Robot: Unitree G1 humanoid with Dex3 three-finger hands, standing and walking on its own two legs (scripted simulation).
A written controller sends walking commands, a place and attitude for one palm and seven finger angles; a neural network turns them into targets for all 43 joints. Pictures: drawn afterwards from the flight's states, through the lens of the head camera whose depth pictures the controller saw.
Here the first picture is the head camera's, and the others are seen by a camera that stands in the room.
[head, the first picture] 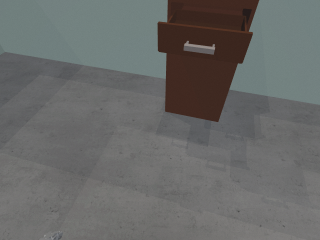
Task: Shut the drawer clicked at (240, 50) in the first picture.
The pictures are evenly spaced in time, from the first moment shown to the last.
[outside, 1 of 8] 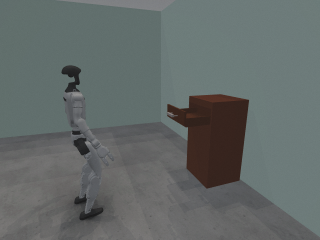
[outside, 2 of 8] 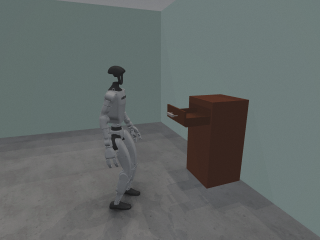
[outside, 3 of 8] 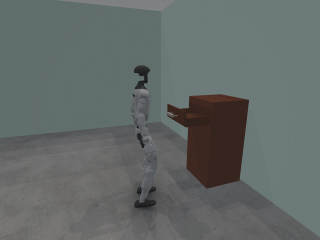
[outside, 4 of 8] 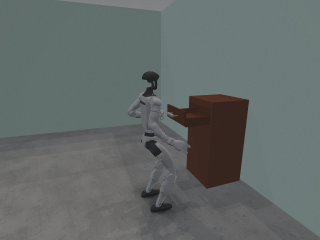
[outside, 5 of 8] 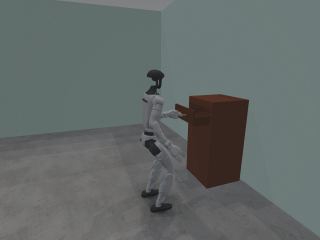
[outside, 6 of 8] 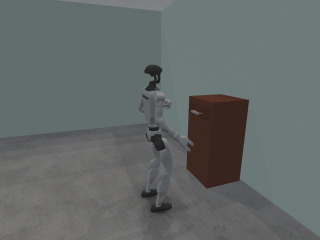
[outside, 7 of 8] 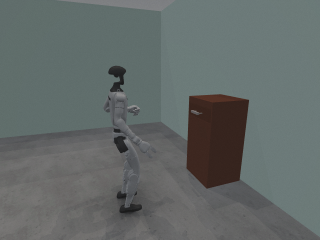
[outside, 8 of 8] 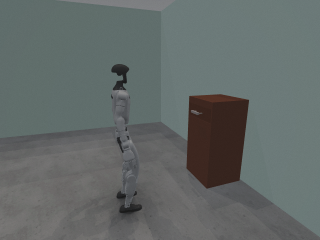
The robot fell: no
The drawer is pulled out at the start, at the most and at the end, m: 0.29 0.29 0.00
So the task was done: yes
